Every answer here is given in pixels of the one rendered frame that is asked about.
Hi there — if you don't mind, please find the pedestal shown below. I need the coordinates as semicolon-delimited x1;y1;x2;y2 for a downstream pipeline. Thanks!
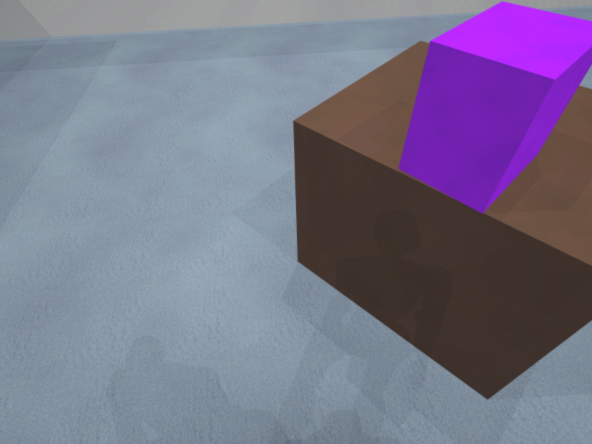
293;41;592;400

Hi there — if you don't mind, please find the carton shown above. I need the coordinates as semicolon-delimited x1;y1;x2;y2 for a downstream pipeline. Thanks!
399;2;592;214

